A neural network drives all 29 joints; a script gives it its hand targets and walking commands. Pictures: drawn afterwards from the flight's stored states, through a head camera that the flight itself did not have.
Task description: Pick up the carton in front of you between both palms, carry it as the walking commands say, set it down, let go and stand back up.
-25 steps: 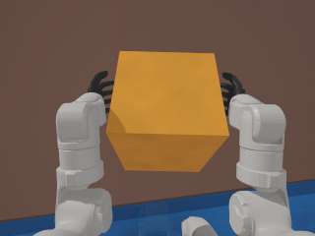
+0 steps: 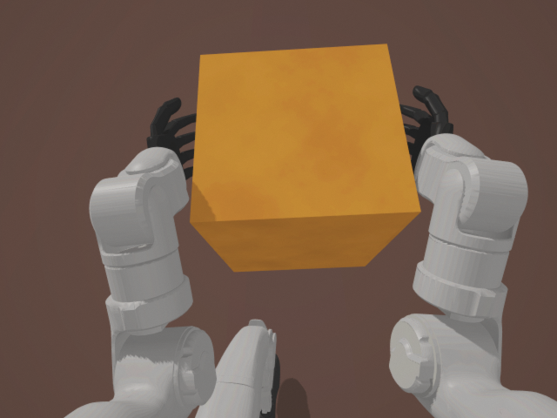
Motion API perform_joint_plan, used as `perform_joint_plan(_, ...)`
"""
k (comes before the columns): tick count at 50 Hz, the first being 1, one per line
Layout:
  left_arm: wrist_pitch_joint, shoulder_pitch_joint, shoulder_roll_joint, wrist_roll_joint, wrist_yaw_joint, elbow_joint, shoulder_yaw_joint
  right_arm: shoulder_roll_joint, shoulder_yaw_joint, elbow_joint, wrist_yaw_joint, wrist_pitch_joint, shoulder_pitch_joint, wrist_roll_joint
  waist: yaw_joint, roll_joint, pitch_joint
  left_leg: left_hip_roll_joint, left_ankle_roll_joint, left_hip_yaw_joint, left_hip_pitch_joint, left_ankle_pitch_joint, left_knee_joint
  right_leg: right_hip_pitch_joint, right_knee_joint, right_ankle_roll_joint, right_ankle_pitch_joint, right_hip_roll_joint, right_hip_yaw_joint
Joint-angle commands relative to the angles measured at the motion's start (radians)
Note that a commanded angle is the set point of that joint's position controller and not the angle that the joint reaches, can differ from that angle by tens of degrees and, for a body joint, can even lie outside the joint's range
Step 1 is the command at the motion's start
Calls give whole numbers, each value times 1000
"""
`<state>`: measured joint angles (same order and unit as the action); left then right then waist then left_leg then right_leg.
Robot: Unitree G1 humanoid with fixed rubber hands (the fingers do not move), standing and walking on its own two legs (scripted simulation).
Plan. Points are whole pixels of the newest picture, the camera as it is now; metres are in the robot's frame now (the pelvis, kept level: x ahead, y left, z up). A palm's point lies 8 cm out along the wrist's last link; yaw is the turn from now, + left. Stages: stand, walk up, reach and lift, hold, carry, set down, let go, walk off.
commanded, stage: carry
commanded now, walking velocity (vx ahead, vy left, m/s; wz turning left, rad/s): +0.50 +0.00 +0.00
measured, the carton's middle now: (296, 178) +0.41 +0.04 +0.06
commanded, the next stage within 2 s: none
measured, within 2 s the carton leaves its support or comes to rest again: neither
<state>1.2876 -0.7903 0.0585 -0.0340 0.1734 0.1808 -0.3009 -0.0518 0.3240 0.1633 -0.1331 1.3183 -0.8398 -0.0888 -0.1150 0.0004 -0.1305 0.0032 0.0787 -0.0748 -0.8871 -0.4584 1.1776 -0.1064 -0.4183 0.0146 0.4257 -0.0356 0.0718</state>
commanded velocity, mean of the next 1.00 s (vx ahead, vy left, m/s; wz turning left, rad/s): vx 0.50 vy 0.00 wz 0.00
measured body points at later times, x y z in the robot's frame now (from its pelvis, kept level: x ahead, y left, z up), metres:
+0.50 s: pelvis +0.37 +0.02 +0.04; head +0.40 +0.02 +0.49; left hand +0.77 +0.15 +0.22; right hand +0.76 -0.16 +0.23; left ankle +0.22 +0.08 -0.67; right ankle +0.49 -0.05 -0.68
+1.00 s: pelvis +0.67 +0.06 +0.05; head +0.70 +0.06 +0.50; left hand +0.99 +0.21 +0.13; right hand +0.99 -0.09 +0.13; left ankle +0.75 +0.15 -0.68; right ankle +0.51 -0.04 -0.65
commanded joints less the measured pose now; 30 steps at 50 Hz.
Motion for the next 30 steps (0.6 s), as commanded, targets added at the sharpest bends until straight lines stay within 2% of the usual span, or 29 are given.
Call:
perform_joint_plan(1, 8, -803, 947, 496, -281, 79, 766, -798, -661, -14, 131, -32, -604, 261, 123, -253, 682, -140, 11, -196, 563, 268, -404, 127, -135, 112, -1349, -107, 5)
perform_joint_plan(2, 7, -791, 938, 498, -291, 48, 771, -808, -674, -28, 140, -36, -582, 269, 238, -213, 761, -137, 12, -182, 831, 467, -559, 53, -343, 68, -1328, -98, 52)
perform_joint_plan(3, 3, -783, 940, 483, -298, 16, 780, -828, -695, -29, 153, -41, -587, 293, 312, -93, 794, -49, 14, -74, 1061, 552, -618, -111, -575, 50, -942, -54, 38)
perform_joint_plan(4, 7, -754, 956, 464, -306, -5, 777, -837, -705, -45, 167, -46, -581, 318, 231, 273, 908, 308, 172, 521, 1267, 951, -655, -386, -925, 5, -19, 122, -13)
perform_joint_plan(5, 12, -733, 911, 447, -302, -39, 756, -897, -723, -75, 180, -42, -576, 347, 232, 291, 973, 296, 246, 620, 1295, 1175, -612, -373, -1137, 32, 6, 134, -152)
perform_joint_plan(6, 10, -715, 925, 427, -296, -49, 742, -914, -736, -53, 195, -43, -583, 375, 225, 249, 932, 297, 241, 554, 1296, 1126, -581, -480, -1200, 39, 14, 100, -181)
perform_joint_plan(7, 7, -707, 927, 404, -288, -32, 724, -957, -759, -28, 210, -44, -623, 419, 225, 173, 881, 299, 230, 570, 1255, 891, -624, -577, -1199, 34, 14, 86, -167)
perform_joint_plan(8, 5, -694, 928, 379, -273, 16, 720, -996, -778, 17, 218, -42, -629, 448, 218, 121, 820, 269, 202, 545, 1215, 774, -646, -622, -1147, 30, 30, 63, -153)
perform_joint_plan(9, -2, -726, 928, 344, -261, 18, 697, -1031, -807, 72, 227, -46, -722, 486, 211, 92, 764, 245, 189, 489, 1185, 762, -655, -658, -1089, 31, 23, 55, -133)
perform_joint_plan(10, -9, -699, 917, 317, -250, 15, 680, -1047, -825, 93, 234, -47, -745, 519, 213, 52, 731, 228, 172, 449, 1169, 747, -664, -676, -1024, 35, 9, 49, -111)
perform_joint_plan(12, -24, -634, 889, 265, -233, -2, 666, -1061, -847, 110, 241, -54, -771, 561, 212, 16, 713, 233, 150, 412, 1165, 828, -688, -659, -848, 31, 9, 31, -87)
perform_joint_plan(15, -33, -577, 847, 211, -218, -42, 653, -1043, -852, 83, 252, -57, -774, 584, 216, 55, 690, 234, 154, 348, 1172, 1020, -682, -673, -610, 30, -39, 41, -59)
perform_joint_plan(17, -30, -579, 807, 189, -206, -56, 642, -1012, -835, 46, 259, -48, -773, 590, 210, 87, 663, 205, 149, 274, 1123, 1044, -694, -614, -441, 36, -157, 62, -23)
perform_joint_plan(21, 4, -620, 760, 200, -205, -120, 630, -957, -769, -99, 267, -23, -730, 565, 204, 127, 582, 138, 91, 122, 978, 1078, -691, -392, -164, 53, -403, 111, 80)
perform_joint_plan(22, 16, -639, 763, 217, -210, -142, 630, -948, -749, -135, 267, -16, -724, 553, 188, 134, 581, 133, 70, 101, 950, 1117, -656, -308, -114, 65, -439, 120, 96)
perform_joint_plan(23, 28, -656, 770, 235, -217, -166, 628, -944, -729, -167, 266, -7, -725, 542, 155, 137, 599, 126, 42, 67, 923, 1121, -578, -192, -44, 77, -484, 121, 105)
perform_joint_plan(24, 38, -679, 781, 255, -224, -186, 625, -941, -711, -195, 264, 1, -724, 532, 123, 122, 627, 117, 11, 28, 859, 1045, -478, -43, 11, 89, -515, 108, 107)
perform_joint_plan(25, 46, -689, 792, 279, -233, -209, 620, -928, -692, -219, 261, 8, -740, 517, 88, 83, 652, 99, -11, 25, 717, 811, -353, 129, -18, 109, -511, 11, -10)
perform_joint_plan(26, 54, -712, 788, 300, -240, -226, 607, -913, -672, -247, 257, 20, -747, 505, 89, -104, 713, 33, -34, 5, 541, 262, -154, 304, -110, 165, -793, -251, -333)
perform_joint_plan(27, 56, -735, 785, 308, -244, -269, 589, -930, -637, -267, 249, 27, -759, 494, 51, -275, 767, -103, -66, 57, 268, -103, 126, 460, -26, 349, -615, -362, -648)
perform_joint_plan(28, 59, -733, 838, 345, -253, -277, 596, -920, -621, -266, 239, 30, -764, 473, 57, -187, 721, -47, -41, 119, 170, -83, 201, 424, 5, 333, -452, -339, -640)
perform_joint_plan(29, 58, -783, 894, 377, -262, -257, 605, -931, -601, -265, 231, 31, -775, 455, 53, -106, 678, -23, -30, 125, 145, -10, 173, 364, 24, 290, -452, -289, -556)
perform_joint_plan(30, 57, -837, 945, 411, -271, -238, 616, -942, -581, -266, 221, 28, -775, 435, 70, -35, 634, -1, -35, 111, 154, 40, 108, 293, 43, 251, -525, -269, -474)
